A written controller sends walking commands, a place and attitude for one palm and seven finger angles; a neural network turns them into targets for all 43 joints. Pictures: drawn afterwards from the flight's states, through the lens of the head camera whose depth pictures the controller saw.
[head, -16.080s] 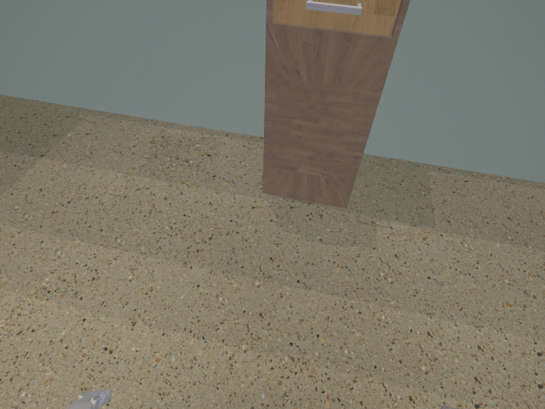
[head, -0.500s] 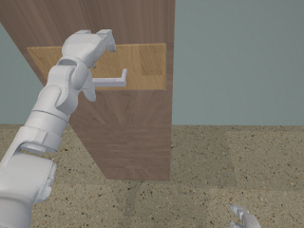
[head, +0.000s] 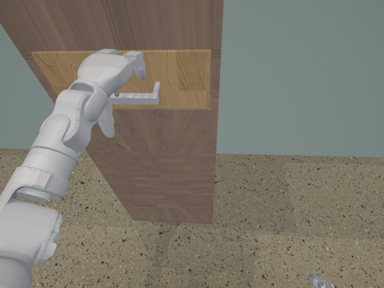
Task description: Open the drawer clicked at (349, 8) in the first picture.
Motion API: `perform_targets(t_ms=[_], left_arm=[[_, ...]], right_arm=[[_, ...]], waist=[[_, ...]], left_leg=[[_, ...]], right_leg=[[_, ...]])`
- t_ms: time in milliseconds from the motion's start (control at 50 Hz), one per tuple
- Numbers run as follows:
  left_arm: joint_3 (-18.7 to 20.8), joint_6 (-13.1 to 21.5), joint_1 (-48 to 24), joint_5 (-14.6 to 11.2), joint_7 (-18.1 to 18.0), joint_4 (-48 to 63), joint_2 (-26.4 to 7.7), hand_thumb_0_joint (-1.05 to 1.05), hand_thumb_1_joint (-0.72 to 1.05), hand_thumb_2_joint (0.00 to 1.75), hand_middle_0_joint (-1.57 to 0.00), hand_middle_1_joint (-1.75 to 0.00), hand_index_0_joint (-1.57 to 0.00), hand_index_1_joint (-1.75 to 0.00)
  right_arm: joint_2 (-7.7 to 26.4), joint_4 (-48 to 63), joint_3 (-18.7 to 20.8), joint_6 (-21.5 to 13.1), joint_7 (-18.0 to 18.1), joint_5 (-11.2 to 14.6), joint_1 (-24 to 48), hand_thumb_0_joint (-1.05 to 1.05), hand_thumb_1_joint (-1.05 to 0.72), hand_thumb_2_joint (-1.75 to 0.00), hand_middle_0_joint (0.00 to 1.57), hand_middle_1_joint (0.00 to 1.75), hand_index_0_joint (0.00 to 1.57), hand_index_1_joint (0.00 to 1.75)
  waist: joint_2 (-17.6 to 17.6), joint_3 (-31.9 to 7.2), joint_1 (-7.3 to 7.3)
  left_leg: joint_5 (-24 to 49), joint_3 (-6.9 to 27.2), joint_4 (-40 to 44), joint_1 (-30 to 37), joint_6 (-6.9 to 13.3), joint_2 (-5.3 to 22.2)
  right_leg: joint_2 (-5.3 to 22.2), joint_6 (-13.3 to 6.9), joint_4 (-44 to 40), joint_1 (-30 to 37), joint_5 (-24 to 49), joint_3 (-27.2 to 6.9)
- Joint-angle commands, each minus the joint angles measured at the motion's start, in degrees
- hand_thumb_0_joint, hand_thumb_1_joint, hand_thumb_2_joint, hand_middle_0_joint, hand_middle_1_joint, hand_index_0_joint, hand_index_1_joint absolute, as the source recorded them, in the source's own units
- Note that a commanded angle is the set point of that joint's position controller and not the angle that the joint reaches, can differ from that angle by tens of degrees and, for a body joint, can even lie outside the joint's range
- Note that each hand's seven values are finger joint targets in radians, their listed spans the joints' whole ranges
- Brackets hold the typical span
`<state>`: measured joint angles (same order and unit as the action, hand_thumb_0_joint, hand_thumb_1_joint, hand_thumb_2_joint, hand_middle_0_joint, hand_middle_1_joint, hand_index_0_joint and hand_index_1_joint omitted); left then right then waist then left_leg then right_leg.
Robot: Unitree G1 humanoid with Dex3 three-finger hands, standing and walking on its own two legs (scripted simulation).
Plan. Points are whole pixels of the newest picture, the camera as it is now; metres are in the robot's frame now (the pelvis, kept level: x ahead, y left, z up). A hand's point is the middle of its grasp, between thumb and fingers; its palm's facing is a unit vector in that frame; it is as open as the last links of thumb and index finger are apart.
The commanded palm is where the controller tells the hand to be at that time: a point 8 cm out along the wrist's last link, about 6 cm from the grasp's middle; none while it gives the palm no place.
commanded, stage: move the hooked fingers above the handle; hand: left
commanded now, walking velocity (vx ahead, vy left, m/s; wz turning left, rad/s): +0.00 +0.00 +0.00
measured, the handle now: (123, 92) +0.50 +0.19 +0.14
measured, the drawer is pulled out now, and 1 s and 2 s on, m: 0.00 0.00 0.00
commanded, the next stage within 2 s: lower the fingers behind the handle in 1.48 s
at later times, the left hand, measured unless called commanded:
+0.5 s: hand (99, 97) +0.44 +0.22 +0.17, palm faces -0.07 +0.03 -1.00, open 13.7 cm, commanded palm +0.43 +0.21 +0.26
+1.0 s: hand (96, 81) +0.45 +0.21 +0.21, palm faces +0.05 +0.00 -1.00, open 13.6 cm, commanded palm +0.42 +0.21 +0.26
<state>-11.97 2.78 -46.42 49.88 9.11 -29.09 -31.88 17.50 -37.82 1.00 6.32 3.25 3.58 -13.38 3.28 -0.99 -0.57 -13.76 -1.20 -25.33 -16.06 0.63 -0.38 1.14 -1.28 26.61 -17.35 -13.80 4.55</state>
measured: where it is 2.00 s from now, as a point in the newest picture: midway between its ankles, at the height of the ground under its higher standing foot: outside the picture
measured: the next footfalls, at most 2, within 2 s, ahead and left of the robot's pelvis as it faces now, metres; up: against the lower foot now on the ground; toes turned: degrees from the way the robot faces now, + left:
none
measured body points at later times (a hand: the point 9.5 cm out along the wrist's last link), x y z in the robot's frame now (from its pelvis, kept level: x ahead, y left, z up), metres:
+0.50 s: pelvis +0.00 +0.00 +0.00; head +0.03 -0.03 +0.45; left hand +0.44 +0.21 +0.23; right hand +0.12 -0.25 -0.13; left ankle -0.01 +0.11 -0.74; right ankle +0.00 -0.10 -0.74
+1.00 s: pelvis +0.00 +0.01 +0.00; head +0.01 -0.04 +0.45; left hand +0.44 +0.21 +0.26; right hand +0.13 -0.23 -0.13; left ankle -0.01 +0.12 -0.74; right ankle +0.00 -0.10 -0.74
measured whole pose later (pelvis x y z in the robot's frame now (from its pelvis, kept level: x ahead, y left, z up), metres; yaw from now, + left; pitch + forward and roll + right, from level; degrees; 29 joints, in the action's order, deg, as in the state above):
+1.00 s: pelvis +0.00 +0.01 +0.00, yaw -2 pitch +4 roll +1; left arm -5.6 -4.5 -47.8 52.6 7.6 -36.5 -32.6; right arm 14.7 -37.4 -2.2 9.0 1.7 3.8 -10.3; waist 4.9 -2.4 0.1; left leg -12.5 -3.8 -22.7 -14.4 1.0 -0.5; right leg 1.1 -0.7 25.8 -17.5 -12.5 1.8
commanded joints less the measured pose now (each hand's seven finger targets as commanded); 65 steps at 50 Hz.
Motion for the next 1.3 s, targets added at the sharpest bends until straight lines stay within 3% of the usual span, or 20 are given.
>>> perform_targets(t_ms=[0, 80, 100, 200, 320, 440, 520, 540, 640, 740, 780, 840, 940, 1000, 1060, 1100, 1180, 1200, 1220, 1280], left_arm=[[12.1, -2.0, -35.9, -0.3, -6.6, 4.8, -15.2, 0.0, -0.5, 0.3, -0.3, -1.2, -0.3, -1.2], [12.0, -8.0, -30.9, 1.8, -6.1, -2.5, -15.0, 0.0, -0.5, 0.3, -0.3, -1.2, -0.3, -1.2], [14.0, -8.4, -28.8, 2.0, -5.6, -2.4, -17.2, 0.0, -0.5, 0.3, -0.3, -1.2, -0.3, -1.2], [14.6, -9.7, -25.4, 3.4, -3.6, -4.8, -19.6, 0.0, -0.5, 0.3, -0.3, -1.2, -0.3, -1.2], [14.8, -7.2, -25.1, 4.4, -1.8, -3.1, -20.9, 0.0, -0.5, 0.3, -0.3, -1.2, -0.3, -1.2], [5.5, -1.7, -33.8, 2.2, 0.0, 11.1, -10.7, 0.0, -0.5, 0.3, -0.3, -1.2, -0.3, -1.2], [6.1, 0.8, -38.4, -0.3, -1.5, 16.3, -11.0, 0.0, -0.5, 0.3, -0.3, -1.2, -0.3, -1.2], [6.2, 0.7, -37.5, -0.8, -2.2, 14.5, -10.5, 0.0, -0.5, 0.3, -0.3, -1.2, -0.3, -1.2], [15.2, -2.5, -35.6, -0.1, -6.8, 0.8, -18.6, 0.0, -0.5, 0.3, -0.3, -1.2, -0.3, -1.2], [17.2, -6.4, -32.5, 3.0, -7.6, 0.3, -21.7, 0.0, -0.5, 0.3, -0.3, -1.2, -0.3, -1.2], [16.1, -7.4, -30.9, 3.0, -7.1, 0.2, -20.3, 0.0, -0.5, 0.3, -0.3, -1.2, -0.3, -1.2], [18.5, -7.3, -28.5, 2.7, -6.3, 1.4, -22.9, 0.0, -0.5, 0.3, -0.3, -1.2, -0.3, -1.2], [13.6, -8.1, -24.8, 3.6, -3.1, 1.7, -18.4, 0.0, -0.5, 0.3, -0.3, -1.2, -0.3, -1.2], [3.9, -7.4, -26.6, 2.7, 0.3, 5.9, -8.0, 0.0, -0.5, 0.3, -0.3, -1.2, -0.3, -1.2], [3.5, -5.4, -28.8, 1.3, 2.2, 11.3, -8.3, 0.0, -0.5, 0.3, -0.3, -1.2, -0.3, -1.2], [-0.1, -3.3, -33.9, -0.6, 2.8, 15.4, -4.8, 0.0, -0.5, 0.3, -0.3, -1.2, -0.3, -1.2], [6.6, -0.3, -38.9, -1.1, -1.0, 14.2, -11.2, 0.0, -0.5, 0.3, -0.3, -1.2, -0.3, -1.2], [10.3, 0.1, -39.6, -1.2, -2.5, 13.0, -15.2, 0.0, -0.5, 0.3, -0.3, -1.2, -0.3, -1.2], [10.0, 0.4, -41.4, -0.8, -4.0, 12.1, -14.6, 0.0, -0.5, 0.3, -0.3, -1.2, -0.3, -1.2], [16.1, -1.8, -38.4, 0.7, -8.4, 3.9, -19.0, 0.0, -0.5, 0.3, -0.3, -1.2, -0.3, -1.2]], right_arm=[[5.4, 4.8, 1.3, -2.4, -0.5, -0.2, 1.8, 0.0, -0.9, -0.9, 0.2, 0.3, 0.2, 0.3], [5.7, 4.9, 0.3, -0.8, -1.7, -0.2, 3.9, 0.0, -0.9, -0.9, 0.2, 0.3, 0.2, 0.3], [6.0, 5.6, 0.3, -0.3, -1.8, -0.2, 4.7, 0.0, -0.9, -0.9, 0.2, 0.3, 0.2, 0.3], [5.8, 6.8, -0.5, 1.3, -0.7, 0.1, 7.1, 0.0, -0.9, -0.9, 0.2, 0.3, 0.2, 0.3], [5.5, 8.3, -0.6, 1.3, 0.5, 0.2, 6.9, 0.0, -0.9, -0.9, 0.2, 0.3, 0.2, 0.3], [4.7, 9.9, 1.1, -1.1, 0.5, 0.2, 5.0, 0.0, -0.9, -0.9, 0.2, 0.3, 0.2, 0.3], [4.7, 8.3, 1.8, -2.7, 0.7, 0.0, 2.7, 0.0, -0.9, -0.9, 0.2, 0.3, 0.2, 0.3], [4.5, 7.9, 1.6, -2.8, 0.7, 0.0, 2.3, 0.0, -0.9, -0.9, 0.2, 0.3, 0.2, 0.3], [5.2, 4.6, 0.6, -2.1, 0.1, -0.3, 2.0, 0.0, -0.9, -0.9, 0.2, 0.3, 0.2, 0.3], [5.3, 5.5, 0.0, -0.6, -1.1, -0.6, 5.1, 0.0, -0.9, -0.9, 0.2, 0.3, 0.2, 0.3], [5.0, 6.0, -0.2, -0.1, -1.1, -0.4, 6.3, 0.0, -0.9, -0.9, 0.2, 0.3, 0.2, 0.3], [5.2, 6.7, -0.2, 0.4, -0.9, -0.2, 7.2, 0.0, -0.9, -0.9, 0.2, 0.3, 0.2, 0.3], [5.4, 8.2, 0.0, 0.4, -0.7, 0.1, 7.6, 0.0, -0.9, -0.9, 0.2, 0.3, 0.2, 0.3], [5.2, 9.7, 0.5, -0.3, -0.6, 0.8, 7.3, 0.0, -0.9, -0.9, 0.2, 0.3, 0.2, 0.3], [5.3, 9.7, 0.9, -1.3, 0.0, 0.6, 6.0, 0.0, -0.9, -0.9, 0.2, 0.3, 0.2, 0.3], [4.9, 9.4, 0.8, -2.3, 0.4, 0.6, 5.4, 0.0, -0.9, -0.9, 0.2, 0.3, 0.2, 0.3], [4.6, 7.5, 0.7, -3.2, 0.8, 0.1, 3.5, 0.0, -0.9, -0.9, 0.2, 0.3, 0.2, 0.3], [4.9, 6.8, 0.7, -3.3, 0.7, -0.1, 3.2, 0.0, -0.9, -0.9, 0.2, 0.3, 0.2, 0.3], [4.5, 6.6, 0.4, -3.4, 0.5, -0.1, 3.3, 0.0, -0.9, -0.9, 0.2, 0.3, 0.2, 0.3], [4.3, 5.1, 0.0, -2.7, -0.2, -0.7, 3.4, 0.0, -0.9, -0.9, 0.2, 0.3, 0.2, 0.3]], waist=[[-1.5, -23.0, 1.24], [-3.6, -20.0, -0.82], [-5.0, -21.0, -1.78], [-11.0, -17.8, -1.8], [-8.2, -18.0, -1.18], [-1.1, -21.7, 2.42], [1.0, -23.9, 3.36], [-0.2, -23.3, 3.08], [-2.2, -21.3, 0.09], [-3.2, -23.2, -2.59], [-5.0, -22.2, -2.43], [-7.7, -22.6, -3.05], [-7.0, -20.1, -1.41], [-6.3, -17.8, 1.66], [-3.2, -19.2, 2.5], [-1.8, -19.0, 3.88], [0.5, -21.2, 2.45], [-0.2, -21.9, 1.81], [0.8, -22.5, 1.61], [0.4, -23.1, -0.91]], left_leg=[[17.9, 0.3, 1.4, 7.2, 1.1, -1.4], [19.5, -0.7, 2.5, 2.8, 0.6, -0.7], [20.5, -0.8, 2.6, 2.2, 0.7, -0.7], [14.3, -1.7, 4.1, -0.7, 1.3, -0.4], [11.2, -1.7, 4.1, 0.4, 1.8, -0.2], [12.4, -0.4, 1.8, 8.4, 2.5, -0.9], [14.6, 0.9, 0.5, 11.7, 2.3, -1.4], [14.6, 0.9, 0.6, 11.2, 2.2, -1.6], [17.0, 0.2, 1.8, 4.5, 1.2, -1.4], [21.7, -0.9, 2.6, 2.2, 0.7, -0.7], [19.8, -1.4, 3.3, 1.9, 0.8, -0.6], [18.4, -1.4, 4.1, 1.8, 1.1, -0.2], [14.5, -1.7, 4.5, 2.5, 1.7, -0.1], [11.9, -0.9, 3.8, 6.2, 2.2, -0.2], [10.9, 0.3, 2.7, 9.4, 2.4, -1.0], [10.7, 1.0, 2.3, 10.9, 2.4, -1.4], [12.6, 1.6, 1.8, 10.9, 1.7, -2.0], [13.6, 1.6, 1.8, 10.0, 1.4, -1.9], [14.7, 1.5, 1.7, 9.2, 1.2, -2.0], [19.2, 0.8, 2.0, 6.0, 0.4, -1.5]], right_leg=[[-1.1, -1.0, -2.2, 8.9, 14.6, -2.8], [-0.5, -0.9, -1.2, 10.8, 17.4, -2.5], [-0.3, -1.0, -1.3, 13.2, 18.4, -2.8], [0.6, 0.1, -2.8, 15.3, 14.5, -3.9], [0.7, 0.2, -3.0, 13.8, 11.4, -4.5], [-0.1, -0.2, -2.8, 7.7, 11.1, -4.4], [-0.9, -0.6, -3.0, 5.8, 11.7, -4.1], [-1.0, -0.7, -3.0, 6.1, 11.7, -3.8], [-0.9, -1.0, -1.9, 9.9, 14.4, -2.9], [-0.3, -1.0, -0.9, 15.3, 19.5, -3.2], [-0.2, -0.7, -1.4, 15.4, 18.3, -3.3], [0.1, -0.3, -1.7, 16.9, 17.4, -3.7], [0.3, 0.0, -2.8, 13.8, 14.0, -3.9], [0.2, -0.1, -4.0, 8.7, 10.4, -3.7], [-0.3, -0.2, -4.1, 6.6, 9.3, -4.0], [-0.3, -0.4, -4.3, 4.8, 8.2, -3.7], [-1.0, -1.1, -3.7, 5.3, 9.1, -3.2], [-1.0, -1.2, -3.7, 6.7, 9.4, -3.1], [-1.2, -1.3, -2.9, 6.9, 10.5, -2.8], [-1.3, -1.6, -1.3, 10.0, 14.2, -2.2]])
